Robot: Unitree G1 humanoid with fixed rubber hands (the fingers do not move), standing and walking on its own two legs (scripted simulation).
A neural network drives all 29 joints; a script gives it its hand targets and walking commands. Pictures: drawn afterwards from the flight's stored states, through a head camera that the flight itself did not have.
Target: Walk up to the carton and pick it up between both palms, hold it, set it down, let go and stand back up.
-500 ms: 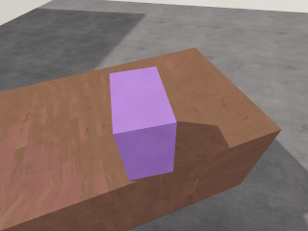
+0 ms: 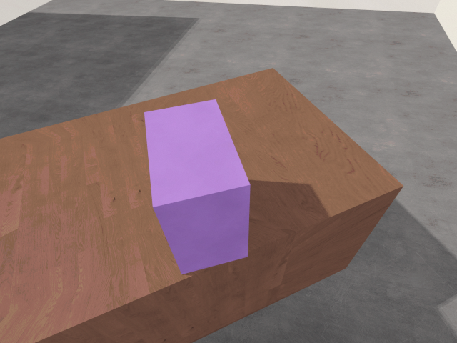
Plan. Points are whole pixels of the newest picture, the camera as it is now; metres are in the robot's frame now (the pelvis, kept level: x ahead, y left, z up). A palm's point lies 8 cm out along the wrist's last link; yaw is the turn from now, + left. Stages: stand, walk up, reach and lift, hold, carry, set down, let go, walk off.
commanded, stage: walk up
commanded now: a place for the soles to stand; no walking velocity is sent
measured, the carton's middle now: (198, 187) +0.46 +0.09 -0.03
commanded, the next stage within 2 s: reach and lift in 0.08 s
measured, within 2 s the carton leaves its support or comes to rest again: neither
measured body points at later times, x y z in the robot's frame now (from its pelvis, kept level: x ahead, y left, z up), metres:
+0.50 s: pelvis -0.04 +0.00 -0.02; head -0.02 +0.02 +0.42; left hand +0.11 +0.26 -0.12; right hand +0.16 -0.24 -0.12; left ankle -0.04 +0.13 -0.74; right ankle +0.00 -0.12 -0.74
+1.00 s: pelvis -0.03 -0.01 +0.00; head -0.01 +0.00 +0.45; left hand +0.13 +0.24 -0.10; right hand +0.14 -0.22 -0.10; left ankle -0.04 +0.13 -0.74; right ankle +0.00 -0.12 -0.74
